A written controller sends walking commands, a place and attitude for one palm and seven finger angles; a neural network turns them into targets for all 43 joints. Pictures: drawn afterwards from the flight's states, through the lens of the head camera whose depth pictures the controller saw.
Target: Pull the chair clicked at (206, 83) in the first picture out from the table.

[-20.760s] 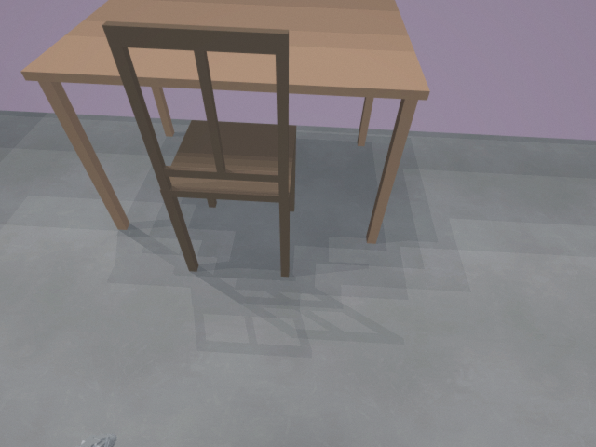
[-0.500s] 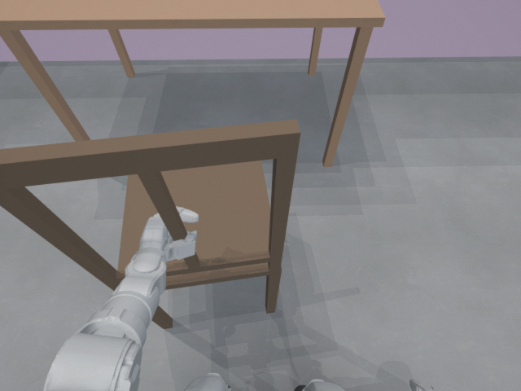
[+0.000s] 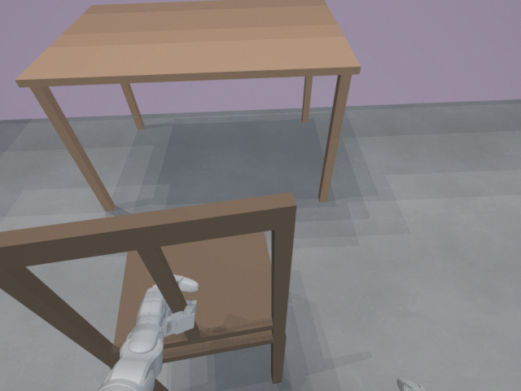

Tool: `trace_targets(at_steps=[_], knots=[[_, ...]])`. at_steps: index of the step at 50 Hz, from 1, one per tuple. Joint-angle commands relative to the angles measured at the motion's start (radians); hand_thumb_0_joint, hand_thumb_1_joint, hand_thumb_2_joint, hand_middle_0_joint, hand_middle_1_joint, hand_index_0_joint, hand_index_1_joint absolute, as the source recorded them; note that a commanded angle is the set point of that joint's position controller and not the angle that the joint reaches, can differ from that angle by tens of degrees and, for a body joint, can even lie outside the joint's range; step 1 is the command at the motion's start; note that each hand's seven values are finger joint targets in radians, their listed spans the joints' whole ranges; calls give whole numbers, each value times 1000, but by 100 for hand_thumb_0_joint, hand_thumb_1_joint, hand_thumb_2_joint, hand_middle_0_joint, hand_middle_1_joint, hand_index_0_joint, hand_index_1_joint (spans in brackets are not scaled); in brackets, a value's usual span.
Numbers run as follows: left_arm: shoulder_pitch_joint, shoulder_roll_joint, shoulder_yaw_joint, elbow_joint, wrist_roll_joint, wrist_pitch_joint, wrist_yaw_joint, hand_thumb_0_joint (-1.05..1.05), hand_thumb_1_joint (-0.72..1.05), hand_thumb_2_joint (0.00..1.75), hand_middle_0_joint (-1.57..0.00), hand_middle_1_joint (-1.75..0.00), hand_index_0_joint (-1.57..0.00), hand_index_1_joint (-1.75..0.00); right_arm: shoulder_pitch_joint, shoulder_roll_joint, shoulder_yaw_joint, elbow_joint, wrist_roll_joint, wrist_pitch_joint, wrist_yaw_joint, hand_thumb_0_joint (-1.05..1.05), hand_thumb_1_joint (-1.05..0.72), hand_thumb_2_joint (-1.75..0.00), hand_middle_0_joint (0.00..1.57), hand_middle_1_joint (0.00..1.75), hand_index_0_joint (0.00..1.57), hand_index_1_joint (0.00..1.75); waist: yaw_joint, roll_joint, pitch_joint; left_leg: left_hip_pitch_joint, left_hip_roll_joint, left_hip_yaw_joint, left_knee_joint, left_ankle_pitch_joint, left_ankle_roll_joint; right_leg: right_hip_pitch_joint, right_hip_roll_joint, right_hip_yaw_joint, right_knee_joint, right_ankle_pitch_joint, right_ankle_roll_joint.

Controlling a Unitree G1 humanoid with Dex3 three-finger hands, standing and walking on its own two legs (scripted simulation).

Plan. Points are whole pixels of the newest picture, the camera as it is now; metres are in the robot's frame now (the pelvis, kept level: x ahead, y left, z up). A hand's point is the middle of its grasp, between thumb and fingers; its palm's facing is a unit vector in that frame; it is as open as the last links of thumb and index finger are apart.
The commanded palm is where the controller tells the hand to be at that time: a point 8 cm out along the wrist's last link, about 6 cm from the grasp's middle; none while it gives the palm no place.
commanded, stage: stop walking, hand still on the chair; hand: left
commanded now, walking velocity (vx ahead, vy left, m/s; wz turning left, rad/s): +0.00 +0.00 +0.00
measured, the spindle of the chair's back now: (175, 299) +0.28 +0.17 -0.05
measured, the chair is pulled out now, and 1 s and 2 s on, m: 0.64 0.65 0.65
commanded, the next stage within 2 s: open the thumb and straighten the fingers in 0.58 s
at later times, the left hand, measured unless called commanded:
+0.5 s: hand (187, 320) +0.25 +0.15 -0.07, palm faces +0.07 -0.98 -0.17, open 5.6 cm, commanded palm +0.23 +0.19 -0.05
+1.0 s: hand (179, 314) +0.26 +0.16 -0.06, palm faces +0.08 -0.99 -0.15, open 10.1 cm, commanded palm +0.23 +0.21 -0.04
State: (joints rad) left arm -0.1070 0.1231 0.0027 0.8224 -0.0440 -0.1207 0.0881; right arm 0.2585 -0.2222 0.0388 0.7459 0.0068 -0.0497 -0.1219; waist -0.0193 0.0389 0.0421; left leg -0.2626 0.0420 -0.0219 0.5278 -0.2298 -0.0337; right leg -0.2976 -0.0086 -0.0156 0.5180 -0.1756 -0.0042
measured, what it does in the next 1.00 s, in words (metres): stands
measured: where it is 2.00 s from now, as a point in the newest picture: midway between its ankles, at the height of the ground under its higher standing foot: outside the picture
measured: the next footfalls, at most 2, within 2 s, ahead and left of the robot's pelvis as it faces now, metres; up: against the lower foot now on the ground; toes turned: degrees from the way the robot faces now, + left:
none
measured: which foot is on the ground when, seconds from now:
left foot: down 0.00-1.00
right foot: down 0.00-1.00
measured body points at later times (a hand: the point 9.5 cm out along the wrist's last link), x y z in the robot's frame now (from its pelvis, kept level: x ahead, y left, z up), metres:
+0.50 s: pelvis +0.04 +0.00 +0.01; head +0.03 -0.01 +0.46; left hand +0.24 +0.20 -0.05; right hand +0.19 -0.24 -0.09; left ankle +0.04 +0.15 -0.73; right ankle +0.07 -0.12 -0.73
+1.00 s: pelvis +0.05 +0.01 -0.02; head +0.07 -0.01 +0.43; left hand +0.25 +0.21 -0.05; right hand +0.21 -0.25 -0.10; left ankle +0.04 +0.15 -0.73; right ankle +0.07 -0.12 -0.73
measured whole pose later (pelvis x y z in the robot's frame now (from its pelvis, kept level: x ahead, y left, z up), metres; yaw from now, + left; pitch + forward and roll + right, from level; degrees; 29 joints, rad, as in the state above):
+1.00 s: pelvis +0.05 +0.01 -0.02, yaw +1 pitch +6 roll +0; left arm 0.26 0.16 -0.02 0.25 -0.09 0.05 0.05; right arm 0.23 -0.26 0.01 0.60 0.04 -0.16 -0.07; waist -0.03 0.04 -0.08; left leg -0.46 0.02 -0.04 0.73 -0.37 -0.04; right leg -0.49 -0.03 -0.03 0.73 -0.34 0.01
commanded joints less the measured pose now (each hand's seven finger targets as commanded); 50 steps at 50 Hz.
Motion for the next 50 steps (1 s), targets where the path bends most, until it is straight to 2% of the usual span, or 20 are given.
trace_targets(at_steps=[1, 7, 10, 12, 14, 16, 17, 25, 33, 34, 35, 36, 38, 39, 41, 44, 46, 47, 48, 50], knots=[[-226, 161, 24, -259, 33, -58, 24, 0, 90, 90, -50, -145, -50, -145, -88, -119, -47, -134, -4, -49, -13, 0, -90, -90, 20, 30, 20, 30, -1, -87, -143, 83, 28, -49, -89, -129, 48, -58, -115, 130, -218, -342, -20], [-105, 148, 5, -344, 34, -52, 24, 0, 90, 90, -50, -145, -50, -145, -113, -114, -46, -146, -4, -59, -12, 0, -90, -90, 20, 30, 20, 30, 5, -14, -151, 82, 50, -55, -150, 13, 54, 42, -89, 89, -181, -125, -9], [-57, 138, 4, -368, 35, -45, 27, 0, 90, 90, -50, -145, -50, -145, -123, -114, -47, -160, -5, -59, -7, 0, -90, -90, 20, 30, 20, 30, 11, -21, -177, 103, 54, -48, -145, 94, 46, 74, -85, 86, -155, -16, -14], [-33, 141, -5, -397, 33, -41, 27, 0, 90, 90, -50, -145, -50, -145, -126, -117, -48, -162, -3, -59, -8, 0, -90, -90, 20, 30, 20, 30, 7, 31, -186, 110, 55, -42, -152, 131, 44, 92, -84, 74, -146, 34, -14], [-4, 137, -2, -412, 35, -38, 29, 0, 90, 90, -50, -145, -50, -145, -129, -115, -46, -173, -5, -57, -5, 0, -90, -90, 20, 30, 20, 30, 12, 24, -199, 114, 60, -44, -153, 166, 40, 111, -80, 68, -132, 71, -15], [17, 133, -6, -421, 33, -33, 28, 0, 90, 90, -50, -145, -50, -145, -135, -112, -46, -181, -6, -52, -5, 0, -90, -90, 20, 30, 20, 30, 13, 0, -199, 122, 58, -39, -148, 174, 40, 114, -82, 72, -138, 95, -15], [18, 137, -13, -439, 29, -31, 27, 0, 90, 90, -50, -145, -50, -145, -131, -117, -47, -177, -3, -52, -6, 0, -90, -90, 20, 30, 20, 30, 6, 22, -198, 122, 56, -36, -150, 185, 38, 118, -82, 64, -139, 106, -16], [70, 130, -14, -463, 30, -17, 31, 0, 90, 90, -50, -145, -50, -145, -143, -111, -44, -193, -8, -35, -4, 0, -90, -90, 20, 30, 20, 30, 10, 15, -197, 130, 55, -31, -146, 211, 35, 129, -88, 60, -141, 146, -19], [92, 135, -13, -464, 27, -10, 32, 0, 90, 90, -50, -145, -50, -145, -143, -110, -41, -196, -5, -22, -7, 0, -90, -90, 20, 30, 20, 30, 9, -1, -174, 128, 50, -31, -150, 178, 36, 111, -89, 58, -160, 115, -18], [148, 142, 1, -482, 28, -12, 34, 0, 90, 90, -50, -145, -50, -145, -146, -108, -44, -203, -7, -20, -6, 0, -90, -90, 20, 30, 20, 30, 13, 12, -173, 128, 50, -31, -148, 181, 37, 113, -90, 61, -164, 120, -19], [201, 16, -72, -397, -41, 33, 11, 0, 78, 84, -50, -145, -50, -145, -134, -137, -58, -221, 52, -36, 26, 0, -90, -90, 20, 30, 20, 30, -49, -116, -132, 8, 14, 13, -105, 62, 30, 64, -57, -40, -87, 47, 0], [119, 70, -31, -502, -46, 21, -1, 0, 66, 78, -50, -145, -50, -145, -150, -138, -62, -234, 53, -52, 39, 0, -90, -90, 20, 30, 20, 30, -25, -131, -148, -46, 3, 17, -81, 12, 34, 38, -51, -34, -65, 13, 2], [185, 123, 6, -592, -49, 16, -10, 0, 42, 67, -50, -145, -50, -145, -159, -131, -71, -258, 52, -82, 52, 0, -90, -90, 20, 30, 20, 30, -2, -41, -187, -81, -11, 27, -45, -37, 37, 20, -54, -21, -34, -45, -2], [201, 141, 23, -632, -45, 16, -15, 0, 30, 61, -50, -145, -50, -145, -160, -127, -71, -269, 49, -97, 54, 0, -90, -90, 20, 30, 20, 30, 2, -28, -212, -101, -17, 31, -23, -47, 38, 7, -53, -18, -13, -59, -3], [207, 128, 6, -670, -36, 32, -26, 0, 5, 49, -50, -145, -50, -145, -158, -123, -68, -282, 45, -122, 56, 0, -90, -90, 20, 30, 20, 30, -6, 3, -212, -133, -24, 33, 16, -49, 42, -38, -47, -19, 22, -63, -2], [254, 146, 33, -688, -46, 83, -33, 0, -31, 32, -50, -145, -50, -145, -149, -133, -69, -294, 42, -144, 51, 0, -90, -90, 20, 30, 20, 30, -5, -35, -219, -187, -28, 30, 64, -69, 44, -76, -43, -21, 60, -80, 4], [250, 128, 15, -768, -47, 111, -39, 0, -55, 20, -45, -130, -45, -130, -147, -133, -68, -315, 41, -162, 45, 0, -90, -90, 20, 30, 20, 30, -2, -20, -259, -196, -32, 28, 88, -52, 46, -81, -44, -27, 88, -66, 5], [281, 147, 34, -781, -48, 127, -35, 0, -55, 20, -43, -123, -43, -123, -140, -136, -71, -319, 40, -169, 41, 0, -90, -90, 20, 30, 20, 30, 1, -15, -267, -199, -29, 26, 97, -41, 44, -83, -43, -28, 98, -60, 2], [296, 122, 14, -799, -49, 144, -34, 0, -55, 20, -40, -116, -40, -116, -131, -135, -69, -321, 39, -176, 38, 0, -90, -90, 20, 30, 20, 30, -3, -26, -275, -198, -30, 27, 113, -20, 46, -91, -42, -32, 111, -32, 6], [340, 115, 15, -818, -54, 172, -35, 0, -55, 20, -35, -101, -35, -101, -116, -140, -69, -329, 38, -184, 32, 0, -90, -90, 20, 30, 20, 30, -8, -86, -272, -226, -31, 21, 137, -11, 47, -109, -40, -39, 130, -15, 11]])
